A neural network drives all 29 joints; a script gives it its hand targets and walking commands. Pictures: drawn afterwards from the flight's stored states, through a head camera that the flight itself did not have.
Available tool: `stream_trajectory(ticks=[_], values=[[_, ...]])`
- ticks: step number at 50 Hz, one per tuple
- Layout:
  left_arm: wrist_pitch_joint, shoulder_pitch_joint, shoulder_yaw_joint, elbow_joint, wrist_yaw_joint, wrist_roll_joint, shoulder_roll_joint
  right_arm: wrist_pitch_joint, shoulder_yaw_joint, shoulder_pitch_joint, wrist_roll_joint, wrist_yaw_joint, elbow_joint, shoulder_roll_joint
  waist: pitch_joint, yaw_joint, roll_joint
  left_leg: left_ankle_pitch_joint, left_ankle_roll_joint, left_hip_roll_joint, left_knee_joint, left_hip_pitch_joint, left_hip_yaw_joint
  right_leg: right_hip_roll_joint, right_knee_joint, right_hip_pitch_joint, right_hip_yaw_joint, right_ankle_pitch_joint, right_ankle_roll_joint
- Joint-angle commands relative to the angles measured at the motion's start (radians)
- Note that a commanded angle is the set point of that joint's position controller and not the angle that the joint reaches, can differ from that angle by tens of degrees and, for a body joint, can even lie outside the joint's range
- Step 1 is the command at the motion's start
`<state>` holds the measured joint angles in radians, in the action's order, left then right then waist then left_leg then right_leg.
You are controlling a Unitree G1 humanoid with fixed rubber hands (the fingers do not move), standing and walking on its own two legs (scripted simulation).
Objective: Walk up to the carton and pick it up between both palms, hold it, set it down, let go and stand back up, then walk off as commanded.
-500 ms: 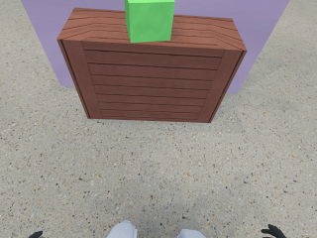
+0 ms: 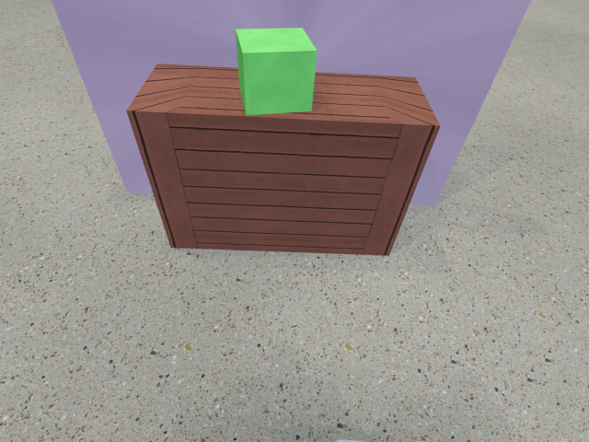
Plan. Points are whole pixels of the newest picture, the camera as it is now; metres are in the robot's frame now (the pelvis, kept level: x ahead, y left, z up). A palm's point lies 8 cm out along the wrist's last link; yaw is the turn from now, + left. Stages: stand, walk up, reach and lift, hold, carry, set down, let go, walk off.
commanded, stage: walk off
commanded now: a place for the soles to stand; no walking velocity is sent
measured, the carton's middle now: (274, 71) +1.14 +0.07 +0.00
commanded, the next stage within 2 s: stand in 1.00 s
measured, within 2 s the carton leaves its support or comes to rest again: neither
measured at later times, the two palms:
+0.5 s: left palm out of the picture +0.09 +0.28 -0.12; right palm (508, 433) +0.18 -0.31 -0.10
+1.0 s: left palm (85, 429) +0.17 +0.29 -0.08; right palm out of the picture +0.14 -0.30 -0.09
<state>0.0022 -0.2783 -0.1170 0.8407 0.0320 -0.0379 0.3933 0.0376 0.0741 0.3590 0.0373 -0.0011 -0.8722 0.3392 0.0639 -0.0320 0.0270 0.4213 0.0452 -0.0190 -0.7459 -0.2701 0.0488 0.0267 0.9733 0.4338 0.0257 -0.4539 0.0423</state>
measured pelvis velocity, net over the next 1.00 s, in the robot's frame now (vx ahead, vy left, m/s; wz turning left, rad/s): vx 0.05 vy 0.00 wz -0.04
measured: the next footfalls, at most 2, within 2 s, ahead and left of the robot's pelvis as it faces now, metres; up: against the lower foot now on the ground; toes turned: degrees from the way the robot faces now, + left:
right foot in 0.08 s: +0.08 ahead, -0.14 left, +0.00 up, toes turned +1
left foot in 0.36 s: +0.12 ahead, +0.09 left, +0.00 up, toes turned +0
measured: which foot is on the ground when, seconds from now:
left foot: down 0.00-0.10, up 0.12-0.34, down 0.36-1.00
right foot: up 0.00-0.06, down 0.08-1.00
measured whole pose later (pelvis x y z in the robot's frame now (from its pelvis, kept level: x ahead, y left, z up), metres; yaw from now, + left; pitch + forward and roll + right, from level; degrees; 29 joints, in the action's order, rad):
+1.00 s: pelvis +0.05 +0.00 +0.01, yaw -2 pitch -4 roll +0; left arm -0.03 -0.12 -0.04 0.91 -0.01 -0.03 0.36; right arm 0.01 0.06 0.14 0.01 -0.01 -0.91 0.35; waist 0.09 0.00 -0.01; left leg 0.29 0.04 0.02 -0.62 -0.27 -0.04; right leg 0.00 0.63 0.21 0.07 -0.35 -0.02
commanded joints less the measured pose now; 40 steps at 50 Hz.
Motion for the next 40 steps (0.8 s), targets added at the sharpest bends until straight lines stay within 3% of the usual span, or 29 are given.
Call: stream_trajectory(ticks=[1, 2, 3, 4, 5, 6, 7, 8, 9, 10, 13, 16, 18, 19, 20, 21, 22, 23, 24, 25, 26, 27, 28, 29, 30, 31, 33, 36, 40], values=[[-0.048, -0.096, -0.06, -0.062, -0.001, 0.007, 0.182, 0.016, 0.067, -0.09, 0.02, 0.02, 0.146, 0.314, 0.039, 0.096, -0.208, 0.003, 0.12, -0.151, 0.192, -0.235, 0.152, -0.006, -0.351, -0.293, -0.036, 0.048, 0.006], [-0.05, -0.135, -0.06, -0.063, -0.009, 0.005, 0.179, 0.011, 0.06, -0.107, 0.009, 0.02, 0.161, 0.28, 0.034, 0.129, -0.15, -0.012, 0.097, -0.121, 0.076, -0.281, 0.149, -0.006, -0.404, -0.349, 0.018, 0.024, 0.018], [-0.06, -0.161, -0.067, -0.037, -0.014, -0.001, 0.236, 0.007, 0.05, -0.094, -0.001, 0.023, 0.16, 0.232, 0.024, 0.154, 0.028, -0.01, 0.048, -0.03, -0.178, -0.421, 0.043, -0.102, -0.499, -0.437, 0.241, -0.149, 0.052], [-0.057, -0.188, -0.066, -0.053, -0.023, 0.012, 0.303, 0.008, 0.024, -0.082, -0.017, 0.03, 0.179, 0.183, -0.041, 0.156, 0.197, 0.186, 0.005, 0.078, -0.387, -0.508, -0.022, -0.334, -0.646, -0.426, 0.601, -0.184, 0.105], [-0.055, -0.125, -0.065, -0.068, -0.022, 0.019, 0.297, 0.0, 0.048, -0.054, -0.004, 0.035, 0.156, 0.218, 0.022, 0.114, 0.081, 0.087, -0.008, 0.011, -0.406, -0.459, 0.059, -0.377, -0.69, -0.305, 0.62, -0.215, 0.174], [-0.059, -0.07, -0.06, -0.065, -0.026, 0.022, 0.295, -0.002, 0.049, -0.06, -0.006, 0.036, 0.135, 0.231, 0.104, 0.103, 0.126, 0.082, -0.012, -0.003, -0.441, -0.404, 0.053, -0.407, -0.717, -0.167, 0.619, -0.151, 0.239], [-0.062, -0.05, -0.051, -0.088, -0.027, 0.017, 0.286, 0.004, 0.063, -0.037, -0.007, 0.028, 0.122, 0.252, 0.107, 0.104, 0.13, 0.053, -0.013, -0.024, -0.418, -0.315, 0.083, -0.359, -0.7, -0.121, 0.56, -0.06, 0.231], [-0.073, -0.046, -0.048, -0.087, -0.039, 0.018, 0.269, 0.0, 0.054, -0.074, -0.007, 0.021, 0.125, 0.257, 0.153, 0.095, 0.053, 0.031, -0.019, -0.009, -0.416, -0.329, 0.101, -0.355, -0.692, -0.113, 0.56, 0.046, 0.198], [-0.082, -0.008, -0.034, -0.117, -0.039, 0.023, 0.257, 0.005, 0.055, -0.051, -0.021, 0.014, 0.106, 0.258, 0.094, 0.07, 0.081, 0.04, -0.015, -0.046, -0.309, -0.251, 0.079, -0.332, -0.623, -0.108, 0.439, 0.148, 0.213], [-0.086, 0.011, -0.021, -0.099, -0.044, 0.026, 0.245, 0.005, 0.052, -0.075, -0.021, 0.01, 0.095, 0.253, 0.096, 0.067, 0.074, 0.035, -0.014, -0.032, -0.274, -0.239, 0.067, -0.314, -0.597, -0.116, 0.378, 0.256, 0.184], [-0.097, 0.05, -0.021, -0.09, -0.043, 0.024, 0.254, 0.003, 0.037, -0.082, -0.018, 0.0, 0.1, 0.217, 0.037, 0.048, 0.055, 0.035, -0.026, -0.021, -0.118, -0.155, 0.009, -0.286, -0.5, -0.163, 0.273, 0.479, 0.171], [-0.079, 0.074, -0.013, -0.088, -0.055, 0.016, 0.269, -0.008, 0.045, -0.091, -0.027, 0.0, 0.076, 0.225, -0.014, 0.033, 0.059, -0.011, -0.006, 0.01, 0.032, 0.001, -0.012, -0.289, -0.443, -0.115, 0.276, 0.527, 0.154], [-0.069, 0.08, 0.012, -0.091, -0.044, 0.031, 0.207, 0.013, 0.058, -0.062, -0.02, 0.008, 0.084, 0.231, -0.061, 0.007, 0.022, -0.195, 0.023, 0.004, 0.244, 0.156, 0.017, -0.181, -0.317, -0.078, 0.16, 0.497, 0.08], [-0.071, 0.094, 0.021, -0.069, -0.05, 0.034, 0.176, 0.021, 0.064, -0.081, -0.016, 0.013, 0.066, 0.278, -0.105, -0.005, -0.088, -0.359, 0.07, -0.109, 0.26, 0.247, 0.224, -0.121, -0.192, 0.029, 0.117, 0.445, 0.033], [-0.058, 0.043, 0.027, -0.052, -0.057, 0.043, 0.146, 0.018, 0.063, -0.157, -0.014, 0.014, 0.082, 0.323, -0.134, 0.045, -0.18, -0.256, 0.159, -0.223, 0.285, 0.17, 0.406, -0.037, -0.155, 0.02, 0.042, 0.277, 0.002], [-0.054, 0.064, 0.013, -0.037, -0.062, 0.027, 0.17, 0.015, 0.048, -0.188, -0.016, 0.008, 0.075, 0.319, -0.069, 0.062, -0.182, -0.236, 0.203, -0.265, 0.271, 0.007, 0.414, -0.056, -0.19, -0.114, -0.005, 0.058, -0.006], [-0.067, 0.053, 0.015, -0.009, -0.06, 0.022, 0.172, 0.009, 0.043, -0.197, -0.012, 0.005, 0.084, 0.302, -0.053, 0.062, -0.189, -0.329, 0.181, -0.252, 0.251, -0.006, 0.401, -0.063, -0.244, -0.145, 0.024, 0.038, 0.003], [-0.07, 0.051, 0.018, -0.001, -0.058, 0.029, 0.169, 0.002, 0.034, -0.224, -0.015, 0.004, 0.089, 0.268, -0.083, 0.066, -0.163, -0.445, 0.164, -0.218, 0.208, 0.041, 0.308, -0.074, -0.31, -0.168, 0.041, 0.128, 0.006], [-0.071, 0.046, 0.018, 0.006, -0.055, 0.034, 0.179, -0.006, 0.032, -0.244, -0.018, 0.005, 0.105, 0.228, -0.138, 0.063, -0.134, -0.443, 0.102, -0.142, 0.178, 0.059, 0.191, -0.084, -0.311, -0.194, 0.075, 0.268, 0.019], [-0.076, 0.031, 0.022, 0.017, -0.057, 0.035, 0.187, -0.001, 0.036, -0.27, -0.014, 0.005, 0.113, 0.239, -0.167, 0.057, -0.171, -0.469, 0.084, -0.106, 0.123, 0.104, 0.162, -0.096, -0.329, -0.184, 0.137, 0.4, 0.038], [-0.071, 0.061, 0.023, -0.001, -0.059, 0.03, 0.195, 0.002, 0.042, -0.257, -0.016, 0.01, 0.082, 0.239, -0.156, 0.052, -0.077, -0.499, 0.073, -0.086, 0.111, 0.09, 0.142, -0.093, -0.333, -0.187, 0.129, 0.456, 0.039], [-0.068, 0.053, 0.034, -0.014, -0.062, 0.018, 0.183, 0.002, 0.04, -0.247, -0.024, 0.009, 0.09, 0.236, -0.167, 0.049, -0.125, -0.505, 0.066, -0.085, 0.106, 0.077, 0.123, -0.11, -0.319, -0.218, 0.149, 0.505, 0.047], [-0.073, 0.113, 0.035, -0.003, -0.056, 0.028, 0.186, 0.004, 0.03, -0.245, -0.028, 0.015, 0.081, 0.222, -0.172, 0.03, -0.09, -0.573, 0.066, -0.08, 0.123, 0.102, 0.145, -0.114, -0.296, -0.209, 0.137, 0.54, 0.039], [-0.067, 0.119, 0.041, 0.009, -0.059, 0.029, 0.184, 0.006, 0.032, -0.251, -0.031, 0.017, 0.072, 0.248, -0.19, 0.036, -0.117, -0.614, 0.075, -0.109, 0.154, 0.144, 0.163, -0.089, -0.288, -0.208, 0.117, 0.565, 0.017], [-0.065, 0.103, 0.048, 0.006, -0.061, 0.026, 0.171, 0.001, 0.032, -0.258, -0.024, 0.018, 0.073, 0.245, -0.178, 0.046, -0.089, -0.648, 0.082, -0.114, 0.126, 0.127, 0.152, -0.081, -0.295, -0.237, 0.115, 0.579, 0.007], [-0.067, 0.078, 0.038, 0.008, -0.062, 0.017, 0.181, -0.006, 0.026, -0.261, -0.019, 0.018, 0.089, 0.229, -0.159, 0.063, 0.016, -0.677, 0.072, -0.091, 0.053, 0.085, 0.105, -0.114, -0.331, -0.258, 0.174, 0.684, 0.026], [-0.067, 0.105, 0.04, 0.0, -0.061, 0.017, 0.197, -0.011, 0.022, -0.315, -0.03, 0.018, 0.067, 0.214, -0.114, 0.068, 0.045, -0.481, 0.025, -0.045, 0.083, 0.091, 0.038, -0.144, -0.393, -0.209, 0.186, 0.687, 0.06], [-0.063, 0.13, 0.035, -0.01, -0.055, 0.011, 0.199, -0.005, 0.025, -0.284, -0.031, 0.008, 0.077, 0.218, -0.143, 0.054, 0.066, -0.454, 0.026, -0.055, 0.133, 0.12, 0.081, -0.128, -0.412, -0.192, 0.211, 0.506, 0.06], [-0.053, 0.19, 0.03, -0.027, -0.053, 0.011, 0.196, -0.004, 0.03, -0.301, -0.02, -0.002, 0.074, 0.223, -0.117, 0.047, -0.016, -0.318, 0.032, -0.064, 0.226, 0.129, 0.108, -0.107, -0.452, -0.133, 0.179, 0.258, 0.045]])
